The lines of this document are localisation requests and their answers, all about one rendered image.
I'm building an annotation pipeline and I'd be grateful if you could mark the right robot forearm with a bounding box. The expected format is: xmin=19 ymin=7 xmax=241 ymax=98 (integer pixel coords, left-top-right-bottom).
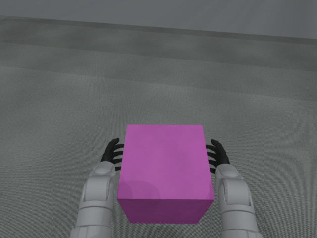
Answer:
xmin=214 ymin=164 xmax=263 ymax=238

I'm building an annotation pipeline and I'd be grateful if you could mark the left robot hand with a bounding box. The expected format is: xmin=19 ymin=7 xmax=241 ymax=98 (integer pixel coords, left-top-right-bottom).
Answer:
xmin=100 ymin=138 xmax=124 ymax=171

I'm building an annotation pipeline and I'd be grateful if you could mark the left robot forearm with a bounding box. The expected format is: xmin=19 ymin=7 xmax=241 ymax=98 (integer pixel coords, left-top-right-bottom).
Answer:
xmin=70 ymin=161 xmax=116 ymax=238

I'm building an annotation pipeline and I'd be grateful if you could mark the carton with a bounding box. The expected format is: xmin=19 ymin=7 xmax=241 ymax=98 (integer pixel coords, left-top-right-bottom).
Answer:
xmin=116 ymin=124 xmax=215 ymax=224

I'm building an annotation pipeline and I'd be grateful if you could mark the right robot hand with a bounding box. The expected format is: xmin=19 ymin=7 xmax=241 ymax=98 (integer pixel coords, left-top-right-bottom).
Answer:
xmin=206 ymin=139 xmax=230 ymax=174

